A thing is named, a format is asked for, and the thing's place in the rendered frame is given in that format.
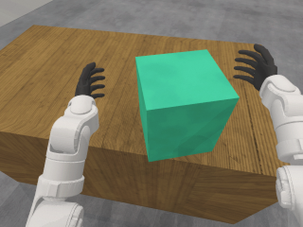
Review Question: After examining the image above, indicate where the pedestal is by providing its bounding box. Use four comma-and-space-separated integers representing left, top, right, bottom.
0, 25, 290, 224

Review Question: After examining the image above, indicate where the carton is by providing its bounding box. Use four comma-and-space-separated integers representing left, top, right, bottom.
135, 49, 240, 162

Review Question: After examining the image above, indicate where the robot right hand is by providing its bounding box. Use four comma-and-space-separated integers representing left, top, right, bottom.
233, 44, 277, 91

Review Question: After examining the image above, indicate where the robot left upper arm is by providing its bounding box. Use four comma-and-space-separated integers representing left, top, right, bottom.
27, 200, 84, 227

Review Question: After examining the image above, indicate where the robot left hand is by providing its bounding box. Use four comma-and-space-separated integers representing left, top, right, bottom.
75, 61, 105, 99

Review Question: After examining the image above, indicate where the right robot forearm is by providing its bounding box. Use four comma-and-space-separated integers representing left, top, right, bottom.
259, 75, 303, 166

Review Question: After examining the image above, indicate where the left robot forearm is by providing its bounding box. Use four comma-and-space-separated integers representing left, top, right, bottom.
26, 95, 99, 227

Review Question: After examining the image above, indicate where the robot right upper arm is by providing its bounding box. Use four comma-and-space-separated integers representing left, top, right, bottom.
276, 165, 303, 227

